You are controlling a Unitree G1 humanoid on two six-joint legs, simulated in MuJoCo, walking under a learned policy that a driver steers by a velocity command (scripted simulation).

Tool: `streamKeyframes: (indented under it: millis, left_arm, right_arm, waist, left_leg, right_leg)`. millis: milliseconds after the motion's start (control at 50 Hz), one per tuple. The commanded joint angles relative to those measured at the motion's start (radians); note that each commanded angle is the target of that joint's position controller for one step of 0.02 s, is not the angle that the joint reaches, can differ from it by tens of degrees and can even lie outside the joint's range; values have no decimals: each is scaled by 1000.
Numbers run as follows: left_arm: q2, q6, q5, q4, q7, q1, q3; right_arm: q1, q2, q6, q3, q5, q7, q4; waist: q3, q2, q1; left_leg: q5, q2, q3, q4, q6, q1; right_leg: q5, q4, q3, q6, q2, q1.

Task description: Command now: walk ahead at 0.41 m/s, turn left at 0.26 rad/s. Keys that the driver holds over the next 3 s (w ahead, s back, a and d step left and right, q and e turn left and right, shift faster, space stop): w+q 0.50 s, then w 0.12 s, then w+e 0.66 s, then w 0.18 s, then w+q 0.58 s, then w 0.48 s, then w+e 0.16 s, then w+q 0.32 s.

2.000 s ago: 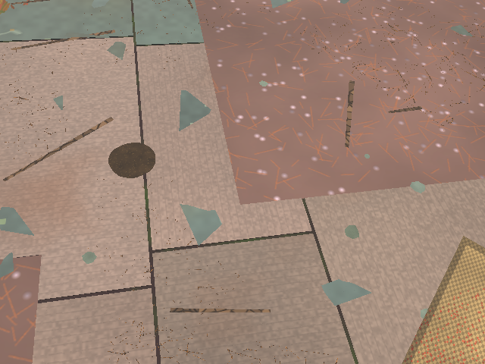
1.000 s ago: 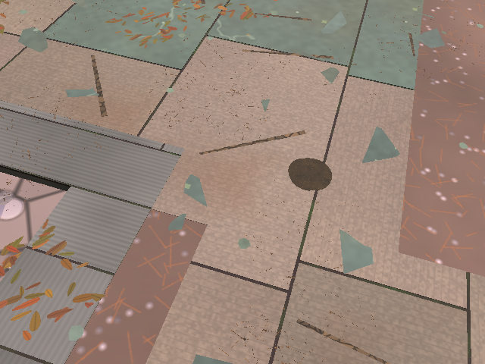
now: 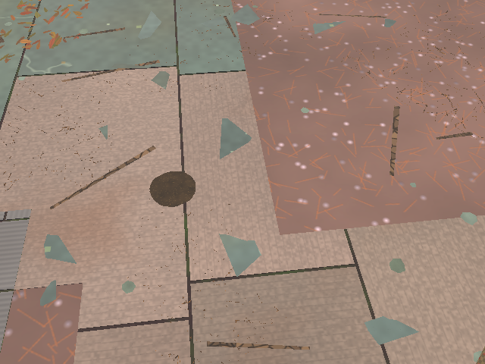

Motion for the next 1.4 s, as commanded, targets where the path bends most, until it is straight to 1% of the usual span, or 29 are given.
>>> streamKeyframes:
  millis: [20,40,60,80,120,180,300,420,480,520,540,560,580,600,620,640,680,780,880,980,1060,1100,1120,1140,1160,1180,1220,1300,1400]
  left_arm:
    - [127,-26,-7,-35,11,109,51]
    - [174,-28,4,-18,25,249,68]
    - [290,-21,35,-7,25,345,92]
    - [237,-28,41,0,16,330,80]
    - [123,-34,25,-5,16,218,46]
    - [77,-41,37,5,19,148,37]
    - [111,-46,34,48,30,169,51]
    - [160,-19,16,101,41,237,62]
    - [202,2,8,109,48,238,70]
    - [228,18,3,106,56,236,75]
    - [220,19,-2,102,58,224,68]
    - [134,8,32,83,54,266,38]
    - [56,-23,27,38,38,340,5]
    - [170,-51,-11,33,24,226,32]
    - [170,-60,-37,-2,20,150,31]
    - [149,-60,-25,7,27,140,26]
    - [146,-34,-4,40,28,184,32]
    - [93,13,4,43,35,158,22]
    - [61,-4,2,9,15,27,11]
    - [49,-9,3,-59,-22,-86,2]
    - [99,3,7,-86,-39,-3,27]
    - [196,12,3,-33,-20,274,80]
    - [316,15,4,-27,-6,347,110]
    - [269,6,3,-48,-8,356,91]
    - [205,2,13,-49,-7,332,71]
    - [181,1,10,-54,-5,271,65]
    - [136,2,15,-82,-2,159,48]
    - [149,-2,16,-80,17,129,50]
    - [157,4,10,-30,34,199,47]
  right_arm:
    - [-82,-146,-10,-29,-1,0,-79]
    - [-104,-75,-13,-6,-16,4,-94]
    - [-79,3,-29,16,-9,-6,-150]
    - [-63,-96,-35,-11,18,-12,-147]
    - [-100,-135,-26,-29,21,-5,-127]
    - [-122,-91,-9,-29,7,7,-114]
    - [-234,-47,3,-15,-3,23,-171]
    - [-431,-22,-8,6,-1,67,-249]
    - [-426,-63,-5,-12,-1,81,-272]
    - [-266,-128,5,-47,-1,75,-246]
    - [-105,-172,10,-76,1,59,-209]
    - [6,-236,23,-91,1,34,-174]
    - [-49,-295,8,-87,-6,32,-206]
    - [-27,-205,-2,-66,-14,37,-202]
    - [-68,-178,-12,-56,-17,40,-187]
    - [-137,-149,-20,-45,-14,42,-182]
    - [-217,-90,-35,-25,-34,39,-186]
    - [-199,-116,-69,-33,-40,31,-115]
    - [-179,-133,-67,-31,-40,16,-83]
    - [-110,-157,-38,-40,-24,8,-31]
    - [-146,-206,-4,-54,-16,-14,-39]
    - [-162,-193,3,-44,-18,-27,-53]
    - [-59,-83,-20,-7,-43,-17,-101]
    - [-80,-80,-59,8,-48,4,-104]
    - [-181,-153,-82,-13,-4,21,-129]
    - [-231,-150,-96,-6,6,25,-150]
    - [-238,-152,-91,-15,-31,13,-149]
    - [-197,-114,-51,-8,-46,4,-138]
    - [-371,-60,-57,18,-38,12,-163]
  waist:
    - [-8,129,144]
    - [-94,40,215]
    - [-190,-254,214]
    - [-148,-225,201]
    - [8,-145,154]
    - [47,-110,114]
    - [78,-49,120]
    - [129,-20,177]
    - [66,-63,133]
    - [-52,-94,31]
    - [-130,-65,-64]
    - [-221,109,-65]
    - [-376,266,37]
    - [-381,109,-43]
    - [-222,89,-24]
    - [-117,5,30]
    - [-63,40,92]
    - [16,49,99]
    - [54,56,38]
    - [90,43,-7]
    - [-11,100,75]
    - [-168,55,229]
    - [-292,-178,180]
    - [-427,-183,187]
    - [-325,-112,219]
    - [-199,-40,191]
    - [-72,18,110]
    - [-42,-29,65]
    - [-17,-67,149]
  left_leg:
    - [6,153,-187,-6,147,-247]
    - [-24,69,-115,248,91,-358]
    - [-230,-41,11,601,32,-610]
    - [-261,-12,-68,800,30,-689]
    - [-86,53,-72,867,43,-736]
    - [73,92,-58,822,34,-666]
    - [252,90,-33,612,-2,-702]
    - [321,70,96,340,44,-649]
    - [209,-4,169,298,101,-533]
    - [133,-77,195,285,156,-298]
    - [198,-94,166,207,197,-35]
    - [239,90,-105,224,248,287]
    - [51,351,-718,65,458,512]
    - [-2,350,-700,-29,417,468]
    - [40,312,-532,-40,369,332]
    - [158,270,-392,-50,325,163]
    - [305,208,-235,-95,293,-26]
    - [413,178,-32,-194,271,-129]
    - [372,151,109,-221,203,-69]
    - [463,233,138,-161,192,147]
    - [985,246,186,75,144,223]
    - [941,183,236,489,83,24]
    - [284,29,229,885,14,-417]
    - [-281,-97,12,1061,5,-623]
    - [-219,-28,-60,1091,27,-724]
    - [-132,17,-39,1017,40,-733]
    - [-38,82,-22,851,24,-628]
    - [49,86,16,704,-48,-544]
    - [391,45,50,323,-66,-460]
  right_leg:
    - [46,-102,-21,-29,20,339]
    - [-31,-142,124,-73,-114,533]
    - [-306,-269,520,-192,-364,695]
    - [-501,-350,698,-254,-402,603]
    - [-363,-362,451,-207,-320,478]
    - [-8,-398,182,-161,-229,371]
    - [245,-430,-26,-182,-221,368]
    - [365,-406,-161,-157,-242,446]
    - [794,-265,-208,-133,-253,526]
    - [1037,-12,-220,-119,-249,515]
    - [952,200,-237,-93,-219,385]
    - [269,516,-219,-61,-151,95]
    - [-386,853,-67,-15,51,-241]
    - [-326,894,93,-23,6,-316]
    - [-252,849,74,-37,-33,-357]
    - [-177,759,62,-39,-88,-322]
    - [-95,668,69,-28,-139,-199]
    - [73,516,68,23,-144,-235]
    - [352,197,38,10,-92,-231]
    - [271,62,4,-37,-68,-332]
    - [55,52,-95,-110,27,-168]
    - [121,-18,-49,-183,61,271]
    - [49,-25,426,-351,-200,683]
    - [-29,-193,836,-447,-314,838]
    - [-66,-230,709,-386,-289,786]
    - [-20,-241,574,-349,-251,636]
    - [181,-278,409,-314,-179,375]
    - [359,-327,280,-319,-120,198]
    - [259,-321,168,-240,-58,166]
